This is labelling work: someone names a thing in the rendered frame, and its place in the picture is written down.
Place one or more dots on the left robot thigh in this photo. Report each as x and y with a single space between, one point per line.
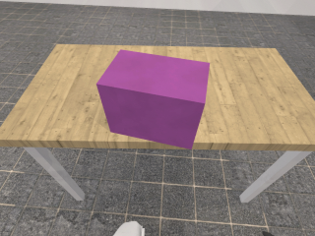
130 228

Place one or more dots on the table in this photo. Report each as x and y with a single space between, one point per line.
253 102

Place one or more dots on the carton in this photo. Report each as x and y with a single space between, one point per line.
153 97

